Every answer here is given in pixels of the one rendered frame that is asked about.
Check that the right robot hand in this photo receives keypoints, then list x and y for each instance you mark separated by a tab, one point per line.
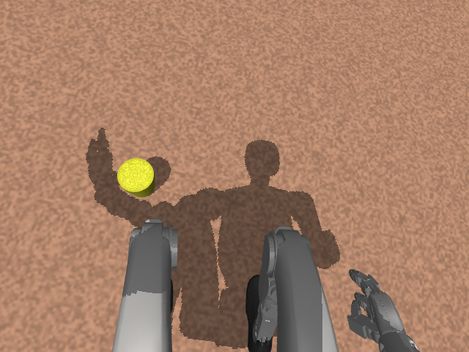
383	316

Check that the cup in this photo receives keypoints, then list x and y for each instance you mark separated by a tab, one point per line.
137	177

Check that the right robot foot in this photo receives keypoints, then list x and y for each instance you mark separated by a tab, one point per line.
251	309

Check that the right robot arm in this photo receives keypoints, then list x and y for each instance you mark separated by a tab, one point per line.
396	342

